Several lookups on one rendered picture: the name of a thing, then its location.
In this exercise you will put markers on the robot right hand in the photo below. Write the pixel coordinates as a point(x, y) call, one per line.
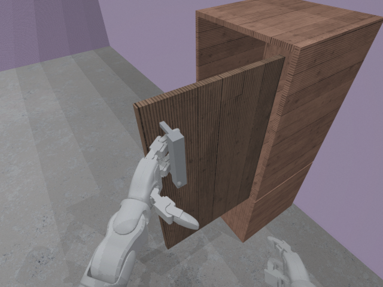
point(291, 269)

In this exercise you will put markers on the handle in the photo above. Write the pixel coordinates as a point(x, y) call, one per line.
point(177, 156)

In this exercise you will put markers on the cupboard door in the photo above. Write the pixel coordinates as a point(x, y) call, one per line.
point(224, 120)

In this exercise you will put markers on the robot left hand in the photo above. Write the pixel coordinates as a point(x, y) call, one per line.
point(148, 175)

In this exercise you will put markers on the left robot forearm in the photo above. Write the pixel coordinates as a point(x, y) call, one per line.
point(113, 260)

